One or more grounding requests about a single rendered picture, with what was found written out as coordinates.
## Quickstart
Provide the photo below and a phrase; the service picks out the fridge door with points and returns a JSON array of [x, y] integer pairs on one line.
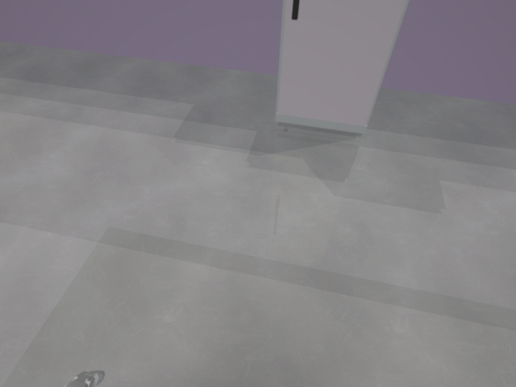
[[333, 57]]

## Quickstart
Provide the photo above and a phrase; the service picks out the left robot hand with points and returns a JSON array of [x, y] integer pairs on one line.
[[87, 379]]

